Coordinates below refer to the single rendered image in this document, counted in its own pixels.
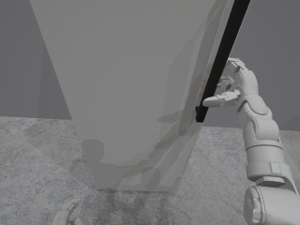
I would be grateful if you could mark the handle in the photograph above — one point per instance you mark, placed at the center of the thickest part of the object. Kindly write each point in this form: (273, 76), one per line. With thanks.
(239, 9)

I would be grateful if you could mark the robot left hand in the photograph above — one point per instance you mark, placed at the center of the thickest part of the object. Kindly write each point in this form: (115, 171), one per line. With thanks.
(62, 217)

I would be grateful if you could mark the right robot upper arm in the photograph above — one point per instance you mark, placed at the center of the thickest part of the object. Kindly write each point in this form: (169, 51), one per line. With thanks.
(271, 206)

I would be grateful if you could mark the fridge door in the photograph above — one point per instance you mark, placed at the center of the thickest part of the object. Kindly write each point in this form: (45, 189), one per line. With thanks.
(132, 73)

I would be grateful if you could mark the robot right hand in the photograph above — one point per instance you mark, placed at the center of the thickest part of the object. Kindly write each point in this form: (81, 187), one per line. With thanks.
(244, 84)

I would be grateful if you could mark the right robot forearm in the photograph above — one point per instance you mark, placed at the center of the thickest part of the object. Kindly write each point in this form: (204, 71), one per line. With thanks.
(266, 164)

